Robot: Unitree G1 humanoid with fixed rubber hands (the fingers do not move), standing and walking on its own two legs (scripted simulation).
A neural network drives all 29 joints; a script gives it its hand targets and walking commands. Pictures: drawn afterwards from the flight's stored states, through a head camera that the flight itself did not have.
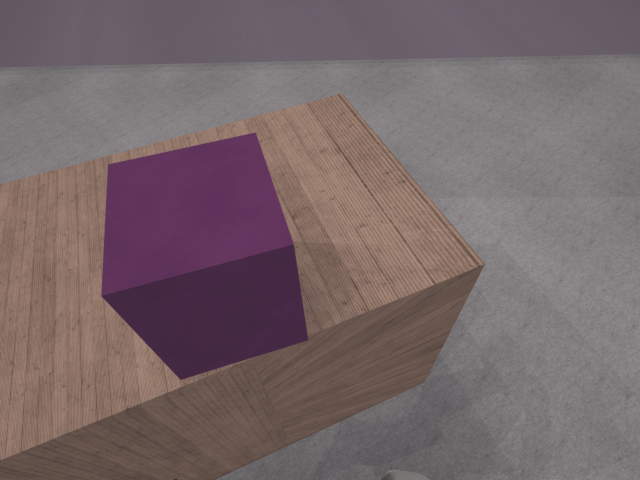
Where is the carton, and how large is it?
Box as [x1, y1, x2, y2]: [101, 133, 307, 379]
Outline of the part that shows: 255,133 108,164 101,295 180,379 307,340 293,243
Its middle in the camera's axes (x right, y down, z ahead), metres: -0.15 +0.04 +0.57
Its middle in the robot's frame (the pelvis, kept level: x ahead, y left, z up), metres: +0.42 +0.16 +0.01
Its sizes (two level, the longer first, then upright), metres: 0.210 0.200 0.250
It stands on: a pedestal, 0.64 m high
